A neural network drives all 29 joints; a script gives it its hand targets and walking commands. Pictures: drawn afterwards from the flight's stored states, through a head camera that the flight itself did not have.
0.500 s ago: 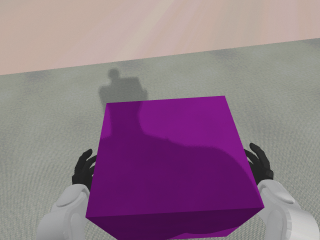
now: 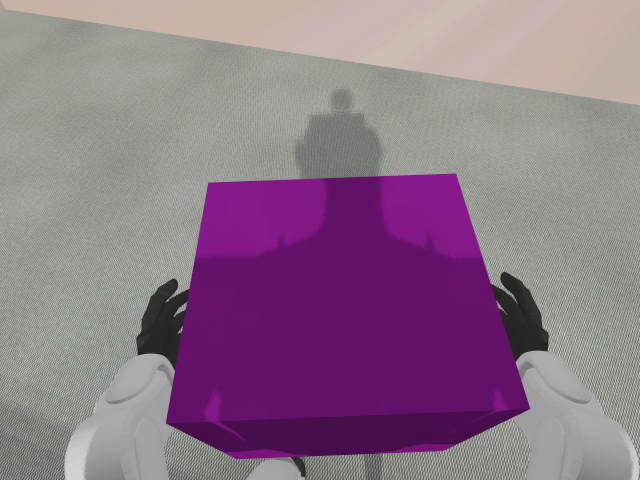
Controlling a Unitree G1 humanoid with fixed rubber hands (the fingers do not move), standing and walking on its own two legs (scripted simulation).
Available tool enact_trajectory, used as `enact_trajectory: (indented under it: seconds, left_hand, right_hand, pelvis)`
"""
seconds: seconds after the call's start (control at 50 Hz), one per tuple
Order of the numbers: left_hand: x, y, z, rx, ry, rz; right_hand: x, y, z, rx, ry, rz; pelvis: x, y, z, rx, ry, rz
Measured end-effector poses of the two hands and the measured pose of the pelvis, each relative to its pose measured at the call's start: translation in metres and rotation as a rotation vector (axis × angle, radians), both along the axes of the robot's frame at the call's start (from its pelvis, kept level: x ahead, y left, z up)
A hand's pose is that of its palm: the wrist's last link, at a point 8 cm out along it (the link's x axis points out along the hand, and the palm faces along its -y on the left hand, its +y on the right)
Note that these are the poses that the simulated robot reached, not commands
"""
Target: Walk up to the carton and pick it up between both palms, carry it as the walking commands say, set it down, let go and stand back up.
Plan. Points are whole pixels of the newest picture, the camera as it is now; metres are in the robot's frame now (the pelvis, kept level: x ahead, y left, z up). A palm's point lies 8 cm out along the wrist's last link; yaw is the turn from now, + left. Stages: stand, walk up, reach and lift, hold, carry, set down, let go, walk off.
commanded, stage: carry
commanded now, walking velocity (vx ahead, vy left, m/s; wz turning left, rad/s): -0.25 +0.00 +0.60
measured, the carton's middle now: (336, 329) +0.29 +0.00 +0.02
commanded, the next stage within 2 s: none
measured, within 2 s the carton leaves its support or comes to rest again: neither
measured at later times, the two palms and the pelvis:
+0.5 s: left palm out of the picture -0.04 +0.26 +0.06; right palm out of the picture +0.09 -0.08 +0.08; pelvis -0.18 +0.01 +0.00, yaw +19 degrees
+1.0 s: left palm out of the picture -0.28 +0.22 +0.09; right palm out of the picture -0.07 -0.07 +0.09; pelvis -0.37 -0.05 +0.00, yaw +37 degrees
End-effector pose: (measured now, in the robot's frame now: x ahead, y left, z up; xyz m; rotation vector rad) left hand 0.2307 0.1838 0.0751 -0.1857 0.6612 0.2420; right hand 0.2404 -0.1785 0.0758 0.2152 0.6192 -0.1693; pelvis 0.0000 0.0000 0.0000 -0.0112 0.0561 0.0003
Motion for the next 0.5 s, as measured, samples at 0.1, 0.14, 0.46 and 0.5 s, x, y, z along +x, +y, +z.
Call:
enact_trajectory:
  seconds: [0.1,0.14,0.46,0.5]
  left_hand:
    - [-0.046,-0.005,0.004,0.04,0.047,-0.002]
    - [-0.065,-0.004,0.006,0.043,0.058,0.011]
    - [-0.252,0.071,-0.014,-0.052,0.056,0.311]
    - [-0.275,0.072,-0.016,-0.078,0.058,0.357]
  right_hand:
    - [-0.043,-0.005,-0.009,0.049,0.047,-0.005]
    - [-0.058,-0.003,-0.008,0.062,0.057,0.0]
    - [-0.138,0.093,0.003,-0.049,0.057,0.311]
    - [-0.15,0.099,0.004,-0.061,0.062,0.343]
  pelvis:
    - [-0.035,-0.003,0.006,0.012,-0.029,0.055]
    - [-0.048,-0.002,0.009,0.031,-0.035,0.081]
    - [-0.167,0.011,0.002,0.016,-0.023,0.308]
    - [-0.182,0.008,0.004,0.008,-0.023,0.337]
